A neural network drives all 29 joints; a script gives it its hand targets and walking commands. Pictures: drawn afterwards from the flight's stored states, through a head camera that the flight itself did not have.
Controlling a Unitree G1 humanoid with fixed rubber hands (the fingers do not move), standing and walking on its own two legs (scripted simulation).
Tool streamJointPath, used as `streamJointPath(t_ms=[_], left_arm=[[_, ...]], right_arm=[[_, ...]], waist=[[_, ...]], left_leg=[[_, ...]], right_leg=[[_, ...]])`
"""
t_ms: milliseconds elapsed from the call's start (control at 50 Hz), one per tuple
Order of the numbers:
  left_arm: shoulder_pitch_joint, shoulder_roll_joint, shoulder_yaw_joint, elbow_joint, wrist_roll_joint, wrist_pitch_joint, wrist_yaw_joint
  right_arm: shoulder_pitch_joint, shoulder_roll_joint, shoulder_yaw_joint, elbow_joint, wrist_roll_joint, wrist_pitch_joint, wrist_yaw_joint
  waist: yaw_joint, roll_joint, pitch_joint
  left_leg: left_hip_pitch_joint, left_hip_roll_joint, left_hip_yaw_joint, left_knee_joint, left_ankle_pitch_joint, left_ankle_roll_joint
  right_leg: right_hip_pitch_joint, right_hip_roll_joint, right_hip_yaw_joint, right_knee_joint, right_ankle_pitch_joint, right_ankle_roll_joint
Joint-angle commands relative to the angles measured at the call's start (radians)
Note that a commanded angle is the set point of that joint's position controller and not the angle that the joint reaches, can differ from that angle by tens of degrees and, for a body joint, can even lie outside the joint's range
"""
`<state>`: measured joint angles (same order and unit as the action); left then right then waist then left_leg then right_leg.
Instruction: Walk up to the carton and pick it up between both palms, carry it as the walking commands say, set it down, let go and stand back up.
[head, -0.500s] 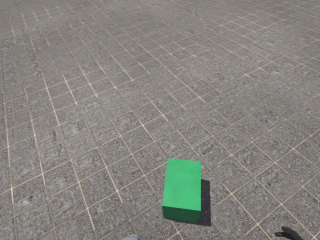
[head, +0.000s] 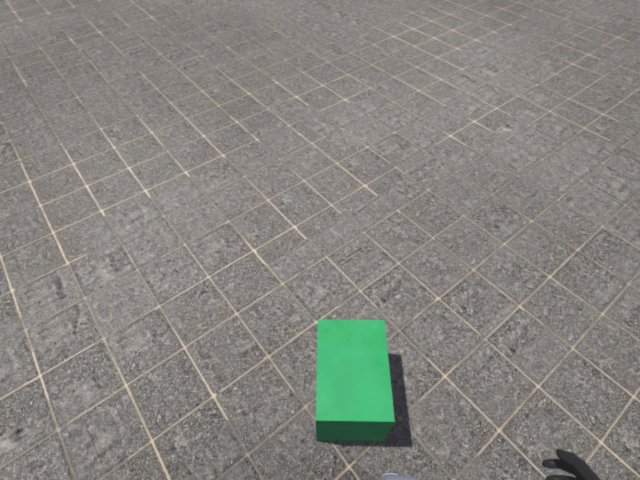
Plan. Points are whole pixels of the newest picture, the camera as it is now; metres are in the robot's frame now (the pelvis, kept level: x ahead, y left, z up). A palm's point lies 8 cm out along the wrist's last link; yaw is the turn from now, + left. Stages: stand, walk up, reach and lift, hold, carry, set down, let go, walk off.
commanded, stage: walk up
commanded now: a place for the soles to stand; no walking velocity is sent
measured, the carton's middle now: (350, 380) +0.46 -0.07 -0.64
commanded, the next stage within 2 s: reach and lift in 1.98 s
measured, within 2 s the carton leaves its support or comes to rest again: neither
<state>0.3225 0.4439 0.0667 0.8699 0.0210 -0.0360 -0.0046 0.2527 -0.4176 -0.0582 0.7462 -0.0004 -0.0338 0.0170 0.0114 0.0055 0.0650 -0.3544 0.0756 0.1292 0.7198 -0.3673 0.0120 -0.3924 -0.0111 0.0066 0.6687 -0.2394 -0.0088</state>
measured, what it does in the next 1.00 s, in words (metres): stands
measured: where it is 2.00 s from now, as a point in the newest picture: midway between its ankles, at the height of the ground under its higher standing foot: outside the picture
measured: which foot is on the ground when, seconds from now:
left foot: down 0.00-1.00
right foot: down 0.00-1.00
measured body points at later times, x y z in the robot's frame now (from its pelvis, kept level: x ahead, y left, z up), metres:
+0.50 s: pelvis +0.00 -0.02 +0.00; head +0.03 -0.02 +0.45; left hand +0.13 +0.31 -0.10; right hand +0.11 -0.34 -0.09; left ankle +0.02 +0.11 -0.72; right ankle +0.05 -0.13 -0.72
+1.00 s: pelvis +0.00 -0.03 +0.00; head +0.03 -0.03 +0.45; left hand +0.13 +0.29 -0.10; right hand +0.09 -0.36 -0.09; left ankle +0.02 +0.11 -0.72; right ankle +0.02 -0.15 -0.70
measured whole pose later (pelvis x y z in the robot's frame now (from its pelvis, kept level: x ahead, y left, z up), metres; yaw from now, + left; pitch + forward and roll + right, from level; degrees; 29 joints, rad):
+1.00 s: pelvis +0.00 -0.03 +0.00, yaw -3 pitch +0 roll -1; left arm 0.18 0.44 0.06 0.83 0.02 0.04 -0.06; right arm 0.25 -0.41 -0.06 0.75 0.00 -0.04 -0.02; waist 0.01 0.00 0.05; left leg -0.34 0.13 0.11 0.69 -0.34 -0.01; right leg -0.42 0.03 0.01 0.82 -0.43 -0.02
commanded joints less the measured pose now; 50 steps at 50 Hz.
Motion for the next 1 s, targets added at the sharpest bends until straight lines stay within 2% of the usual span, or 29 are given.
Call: streamJointPath(t_ms=[0,20,60,80,100,120,160,200,240,280,320,360,420,460,500,620,660,720,760,780,800,820,840,860,880,900,920,940,980], left_arm=[[-0.091,0.221,0.03,-0.076,0.005,-0.014,0.013],[-0.096,0.188,0.024,-0.085,0.0,-0.005,0.01],[-0.099,0.147,0.013,-0.077,-0.012,0.004,0.003],[-0.092,0.142,0.01,-0.068,-0.014,0.009,0.001],[-0.098,0.142,0.011,-0.057,-0.012,0.014,-0.002],[-0.098,0.163,0.025,-0.052,-0.007,0.016,-0.009],[-0.071,0.168,0.024,-0.035,-0.003,0.011,-0.016],[-0.118,0.2,0.031,-0.044,0.002,0.001,-0.016],[-0.151,0.198,0.023,-0.053,0.004,0.001,-0.018],[-0.188,0.18,0.013,-0.065,0.004,0.002,-0.017],[-0.175,0.161,0.006,-0.059,0.001,0.0,-0.016],[-0.161,0.171,0.014,-0.064,0.0,0.002,-0.018],[-0.154,0.177,0.013,-0.063,-0.003,0.004,-0.017],[-0.165,0.185,0.015,-0.063,0.0,0.003,-0.016],[-0.17,0.18,0.014,-0.072,0.0,0.004,-0.017],[-0.174,0.171,0.012,-0.073,0.001,0.008,-0.018],[-0.152,0.169,0.014,-0.073,-0.002,0.011,-0.021],[-0.144,0.188,0.021,-0.065,0.002,0.01,-0.019],[-0.151,0.187,0.016,-0.079,0.004,0.007,-0.02],[-0.157,0.19,0.013,-0.08,0.006,0.006,-0.02],[-0.2,0.233,0.037,-0.118,0.023,0.032,-0.035],[-0.209,0.217,0.037,-0.132,0.019,0.041,-0.039],[-0.208,0.195,0.033,-0.135,0.016,0.047,-0.041],[-0.213,0.18,0.03,-0.138,0.016,0.053,-0.044],[-0.192,0.17,0.034,-0.138,0.016,0.061,-0.044],[-0.176,0.165,0.041,-0.138,0.017,0.069,-0.045],[-0.167,0.166,0.044,-0.144,0.015,0.072,-0.048],[-0.158,0.165,0.05,-0.146,0.01,0.07,-0.054],[-0.093,0.153,0.059,-0.119,0.003,0.057,-0.061]], right_arm=[[-0.044,-0.136,-0.03,-0.008,0.008,-0.007,-0.031],[-0.022,-0.154,-0.035,0.008,-0.004,-0.014,-0.032],[-0.024,-0.214,-0.048,0.02,-0.012,-0.028,-0.032],[-0.035,-0.24,-0.053,0.024,-0.018,-0.03,-0.035],[-0.068,-0.241,-0.049,0.014,-0.017,-0.031,-0.036],[-0.083,-0.251,-0.052,0.015,-0.015,-0.031,-0.033],[-0.117,-0.227,-0.048,0.01,-0.019,-0.025,-0.026],[-0.091,-0.194,-0.038,0.015,-0.016,-0.018,-0.024],[-0.076,-0.174,-0.035,0.011,-0.015,-0.02,-0.025],[-0.068,-0.186,-0.035,0.014,-0.016,-0.025,-0.025],[-0.073,-0.204,-0.04,0.014,-0.019,-0.029,-0.027],[-0.065,-0.222,-0.047,0.015,-0.022,-0.027,-0.028],[-0.091,-0.204,-0.043,0.006,-0.021,-0.023,-0.028],[-0.085,-0.202,-0.043,0.004,-0.017,-0.021,-0.029],[-0.082,-0.203,-0.041,0.001,-0.018,-0.02,-0.029],[-0.078,-0.215,-0.048,0.006,-0.02,-0.02,-0.031],[-0.091,-0.225,-0.048,0.002,-0.022,-0.019,-0.03],[-0.101,-0.217,-0.049,-0.005,-0.017,-0.012,-0.031],[-0.099,-0.196,-0.041,-0.006,-0.017,-0.011,-0.03],[-0.089,-0.189,-0.04,-0.003,-0.014,-0.011,-0.029],[-0.028,-0.23,-0.054,0.017,-0.004,-0.014,-0.049],[0.02,-0.244,-0.059,0.027,-0.005,-0.015,-0.058],[0.035,-0.266,-0.068,0.026,-0.007,-0.017,-0.061],[0.054,-0.294,-0.08,0.028,-0.013,-0.018,-0.066],[0.031,-0.317,-0.088,0.01,-0.018,-0.019,-0.07],[0.008,-0.32,-0.09,0.002,-0.018,-0.023,-0.072],[0.008,-0.324,-0.095,-0.003,-0.023,-0.024,-0.075],[-0.002,-0.315,-0.091,-0.01,-0.025,-0.023,-0.078],[-0.073,-0.288,-0.074,-0.021,-0.024,-0.019,-0.077]], waist=[[-0.023,-0.146,-0.08],[-0.031,-0.118,-0.082],[-0.022,-0.028,-0.115],[-0.008,0.013,-0.115],[0.007,0.03,-0.077],[0.016,0.047,-0.075],[0.03,0.071,-0.052],[0.004,-0.009,-0.051],[-0.015,-0.043,-0.087],[-0.025,-0.025,-0.089],[-0.016,-0.028,-0.111],[-0.013,-0.013,-0.129],[-0.006,0.011,-0.115],[-0.016,-0.03,-0.115],[-0.017,-0.005,-0.121],[-0.02,-0.014,-0.127],[-0.007,0.034,-0.126],[-0.008,-0.002,-0.119],[-0.015,-0.04,-0.123],[-0.02,-0.026,-0.129],[-0.031,-0.096,-0.08],[-0.04,-0.062,-0.107],[-0.039,0.006,-0.113],[-0.053,0.065,-0.105],[-0.035,0.132,-0.08],[-0.031,0.148,-0.067],[-0.031,0.13,-0.053],[-0.018,0.127,-0.033],[0.034,0.117,-0.055]], left_leg=[[0.094,-0.039,-0.075,-0.07,-0.132,0.029],[0.122,-0.003,-0.112,-0.149,-0.08,0.037],[0.151,0.132,-0.243,-0.247,0.028,0.078],[0.127,0.198,-0.304,-0.286,0.02,0.113],[0.077,0.233,-0.317,-0.304,0.02,0.135],[0.01,0.232,-0.295,-0.307,-0.031,0.14],[-0.047,0.17,-0.201,-0.284,-0.128,0.089],[-0.044,0.076,-0.127,-0.218,-0.174,0.045],[0.034,0.026,-0.116,-0.177,-0.152,0.033],[0.089,0.051,-0.148,-0.227,-0.137,0.045],[0.11,0.088,-0.164,-0.225,-0.051,0.056],[0.096,0.101,-0.156,-0.214,-0.034,0.065],[0.094,0.095,-0.132,-0.198,-0.028,0.058],[0.096,0.092,-0.134,-0.191,-0.028,0.059],[0.106,0.078,-0.127,-0.183,-0.021,0.058],[0.122,0.119,-0.156,-0.211,-0.02,0.072],[0.111,0.138,-0.16,-0.227,-0.016,0.082],[0.087,0.116,-0.131,-0.181,-0.018,0.074],[0.093,0.068,-0.11,-0.152,-0.071,0.058],[0.108,0.049,-0.115,-0.157,-0.09,0.051],[0.085,0.053,-0.13,-0.121,-0.001,0.057],[0.134,0.081,-0.168,-0.139,0.034,0.073],[0.179,0.143,-0.214,-0.196,0.064,0.099],[0.189,0.247,-0.284,-0.254,0.125,0.157],[0.153,0.35,-0.337,-0.275,0.281,0.226],[0.13,0.412,-0.376,-0.292,0.386,0.279],[0.124,0.414,-0.354,-0.29,0.424,0.285],[0.118,0.384,-0.307,-0.271,0.45,0.257],[0.07,0.243,-0.152,-0.145,0.457,0.149]], right_leg=[[-0.016,-0.212,0.296,-0.196,0.183,-0.194],[-0.032,-0.158,0.242,-0.148,0.135,-0.145],[-0.039,-0.064,0.121,-0.047,0.117,-0.06],[-0.021,-0.026,0.065,0.011,0.067,-0.042],[-0.01,-0.016,0.041,0.018,0.01,-0.034],[0.053,-0.007,0.032,0.02,-0.093,-0.042],[0.098,-0.032,0.07,-0.078,-0.061,-0.065],[0.074,-0.086,0.19,-0.147,-0.009,-0.088],[0.018,-0.121,0.259,-0.194,-0.063,-0.105],[-0.031,-0.096,0.219,-0.179,-0.074,-0.09],[-0.006,-0.066,0.16,-0.124,0.061,-0.066],[0.029,-0.055,0.137,-0.1,0.091,-0.067],[0.022,-0.063,0.146,-0.098,0.107,-0.071],[0.023,-0.068,0.154,-0.103,0.126,-0.078],[0.014,-0.073,0.178,-0.116,0.121,-0.084],[0.008,-0.054,0.131,-0.083,0.111,-0.071],[0.019,-0.039,0.106,-0.06,0.105,-0.062],[0.038,-0.052,0.134,-0.091,0.105,-0.075],[0.025,-0.083,0.198,-0.145,0.086,-0.094],[0.009,-0.094,0.234,-0.169,0.051,-0.101],[-0.04,-0.083,0.229,-0.134,0.158,-0.113],[-0.069,-0.075,0.205,-0.085,0.205,-0.114],[-0.108,-0.039,0.148,-0.012,0.187,-0.085],[-0.129,0.009,0.058,0.115,0.14,-0.043],[-0.131,0.016,0.009,0.235,-0.086,-0.016],[-0.147,0.0,0.029,0.325,-0.283,-0.007],[-0.151,-0.019,0.044,0.318,-0.32,-0.008],[-0.136,-0.028,0.05,0.254,-0.316,-0.013],[0.009,-0.017,0.002,0.03,-0.18,-0.033]])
